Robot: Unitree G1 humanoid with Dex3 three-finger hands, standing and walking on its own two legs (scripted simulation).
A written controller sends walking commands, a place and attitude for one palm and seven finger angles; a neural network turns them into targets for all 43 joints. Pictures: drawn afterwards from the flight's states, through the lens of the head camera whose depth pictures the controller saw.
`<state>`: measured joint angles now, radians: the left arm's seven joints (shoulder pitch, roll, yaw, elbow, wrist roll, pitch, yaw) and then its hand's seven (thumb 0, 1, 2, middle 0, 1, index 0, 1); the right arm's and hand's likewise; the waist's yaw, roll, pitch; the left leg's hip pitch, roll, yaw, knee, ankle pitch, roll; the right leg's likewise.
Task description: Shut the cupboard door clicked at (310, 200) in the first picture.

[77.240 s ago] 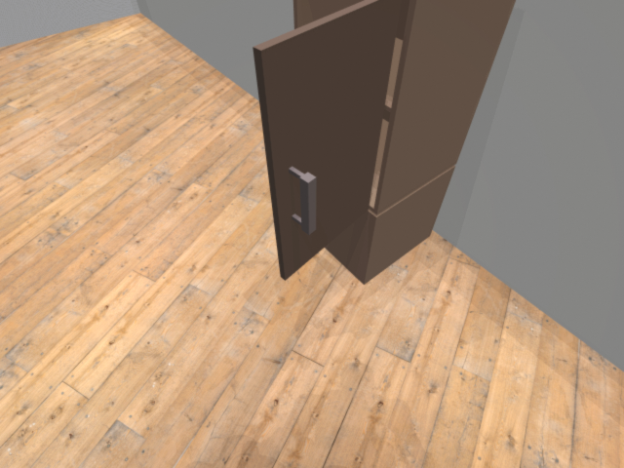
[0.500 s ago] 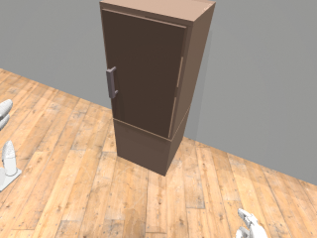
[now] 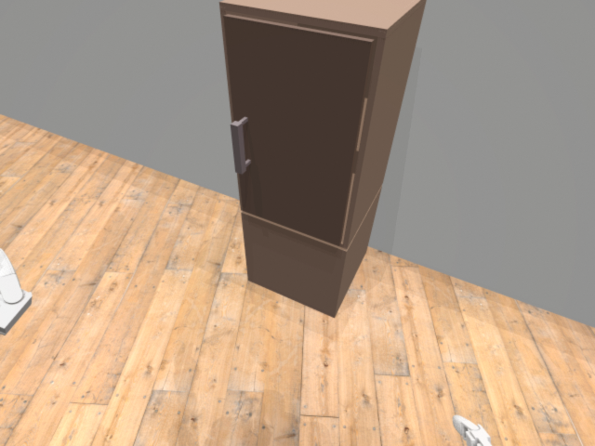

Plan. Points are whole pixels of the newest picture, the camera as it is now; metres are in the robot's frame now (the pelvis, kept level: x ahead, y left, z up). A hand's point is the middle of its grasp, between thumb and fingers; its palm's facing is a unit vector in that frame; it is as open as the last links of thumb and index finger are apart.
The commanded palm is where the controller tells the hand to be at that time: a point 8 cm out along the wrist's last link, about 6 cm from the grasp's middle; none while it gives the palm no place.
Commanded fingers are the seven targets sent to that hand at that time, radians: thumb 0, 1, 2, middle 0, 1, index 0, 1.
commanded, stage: stop stepping back and stand still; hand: left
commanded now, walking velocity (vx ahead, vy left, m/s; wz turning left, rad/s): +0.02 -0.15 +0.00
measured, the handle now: (242, 145) +0.89 +0.20 -0.05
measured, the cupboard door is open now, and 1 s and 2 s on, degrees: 0 0 0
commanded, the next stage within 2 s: let the arm hang, fingers relaxed in 0.10 s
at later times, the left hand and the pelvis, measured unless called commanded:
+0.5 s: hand out of the picture +0.08 +0.16 -0.16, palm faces +0.13 -0.98 -0.16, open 7.0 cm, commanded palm none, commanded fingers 0.00 0.90 0.90 -0.20 -0.30 -0.20 -0.30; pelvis +0.01 -0.02 +0.00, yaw +4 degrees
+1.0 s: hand out of the picture -0.03 +0.17 -0.16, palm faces +0.06 -0.99 -0.15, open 7.4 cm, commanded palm none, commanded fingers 0.00 0.90 0.90 -0.20 -0.30 -0.20 -0.30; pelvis +0.00 +0.02 +0.02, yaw +1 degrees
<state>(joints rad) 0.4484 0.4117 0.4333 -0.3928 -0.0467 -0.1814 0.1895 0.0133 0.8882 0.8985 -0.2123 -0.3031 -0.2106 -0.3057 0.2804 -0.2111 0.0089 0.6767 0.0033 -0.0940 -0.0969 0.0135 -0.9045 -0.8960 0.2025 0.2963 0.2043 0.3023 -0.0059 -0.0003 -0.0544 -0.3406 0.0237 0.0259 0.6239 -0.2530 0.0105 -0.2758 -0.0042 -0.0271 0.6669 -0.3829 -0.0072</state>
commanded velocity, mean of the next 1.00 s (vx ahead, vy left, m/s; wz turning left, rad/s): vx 0.00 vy -0.01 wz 0.00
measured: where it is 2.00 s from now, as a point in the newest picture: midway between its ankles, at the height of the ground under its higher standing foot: outside the picture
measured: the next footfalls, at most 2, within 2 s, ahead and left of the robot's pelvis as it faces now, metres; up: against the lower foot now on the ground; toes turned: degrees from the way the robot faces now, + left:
right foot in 0.14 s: +0.05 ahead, -0.09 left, +0.00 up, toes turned -2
left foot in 0.46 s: +0.06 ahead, +0.13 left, +0.00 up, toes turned +5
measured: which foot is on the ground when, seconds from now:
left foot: down 0.00-0.20, up 0.22-0.44, down 0.46-1.00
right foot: up 0.00-0.12, down 0.14-1.00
